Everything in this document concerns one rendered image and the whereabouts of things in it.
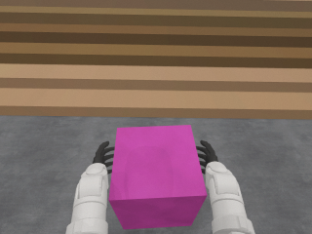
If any robot right forearm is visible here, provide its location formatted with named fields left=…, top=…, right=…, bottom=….
left=205, top=161, right=255, bottom=234

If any carton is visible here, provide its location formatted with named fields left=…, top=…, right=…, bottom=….
left=108, top=125, right=208, bottom=230

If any robot left hand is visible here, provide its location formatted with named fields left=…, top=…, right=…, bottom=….
left=93, top=141, right=115, bottom=175

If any robot left forearm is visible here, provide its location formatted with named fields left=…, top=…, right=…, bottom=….
left=65, top=163, right=109, bottom=234

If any robot right hand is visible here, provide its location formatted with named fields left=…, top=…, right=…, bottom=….
left=196, top=140, right=218, bottom=175

